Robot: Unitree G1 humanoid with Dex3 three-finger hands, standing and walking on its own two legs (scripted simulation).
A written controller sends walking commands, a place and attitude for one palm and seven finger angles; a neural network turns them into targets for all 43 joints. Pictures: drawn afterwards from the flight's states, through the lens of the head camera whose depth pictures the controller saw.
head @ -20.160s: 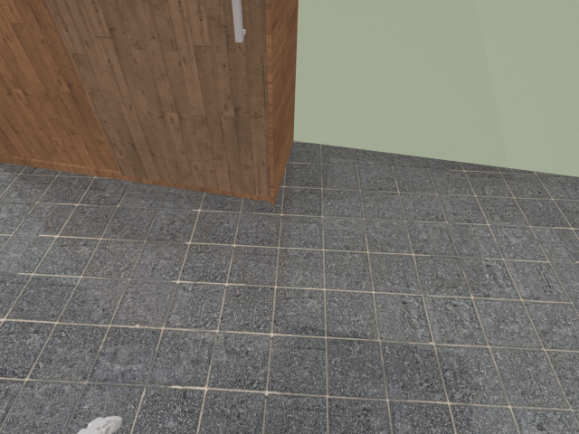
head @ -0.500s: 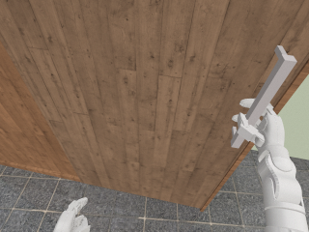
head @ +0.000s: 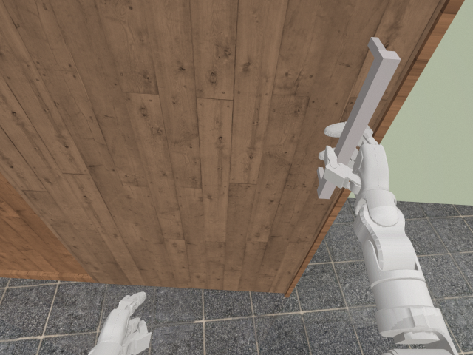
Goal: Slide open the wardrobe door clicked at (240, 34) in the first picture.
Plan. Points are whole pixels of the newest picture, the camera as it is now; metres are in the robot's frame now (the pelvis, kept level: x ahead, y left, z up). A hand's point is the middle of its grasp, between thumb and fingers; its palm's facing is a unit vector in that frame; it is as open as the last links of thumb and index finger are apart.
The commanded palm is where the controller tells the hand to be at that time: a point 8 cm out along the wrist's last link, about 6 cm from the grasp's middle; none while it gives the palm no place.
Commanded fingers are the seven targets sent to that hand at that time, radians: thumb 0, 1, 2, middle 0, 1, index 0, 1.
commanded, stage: step sideways, sliding the door along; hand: right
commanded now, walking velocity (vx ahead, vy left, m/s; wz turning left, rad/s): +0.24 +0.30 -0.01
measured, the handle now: (345, 131) +0.44 -0.16 +0.17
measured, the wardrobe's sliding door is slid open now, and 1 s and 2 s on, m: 0.00 0.07 0.40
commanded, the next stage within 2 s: none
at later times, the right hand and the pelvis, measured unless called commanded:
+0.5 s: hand (319, 165) +0.39 -0.12 +0.14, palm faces +0.22 +0.97 -0.06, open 6.1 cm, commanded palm +0.36 -0.10 +0.15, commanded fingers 0.00 -0.90 -0.90 0.45 1.40 0.45 1.40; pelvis +0.00 +0.06 -0.01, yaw -5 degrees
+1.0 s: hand (279, 160) +0.40 -0.05 +0.14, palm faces +0.41 +0.91 -0.03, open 6.2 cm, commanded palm +0.36 -0.02 +0.14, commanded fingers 0.00 -0.90 -0.90 0.45 1.40 0.45 1.40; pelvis +0.06 +0.18 -0.01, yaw -8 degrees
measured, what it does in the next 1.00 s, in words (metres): steps to the left: left foot, then left foot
